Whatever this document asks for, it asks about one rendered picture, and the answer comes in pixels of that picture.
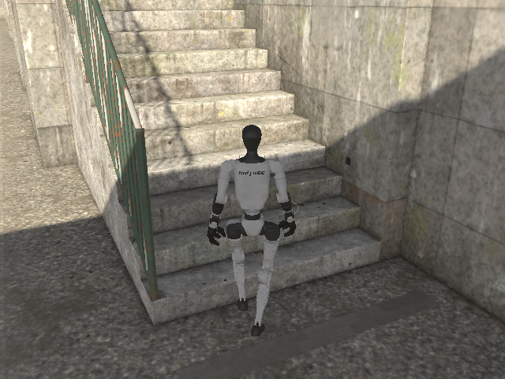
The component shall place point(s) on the stairs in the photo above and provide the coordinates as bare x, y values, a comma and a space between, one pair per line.
197, 80

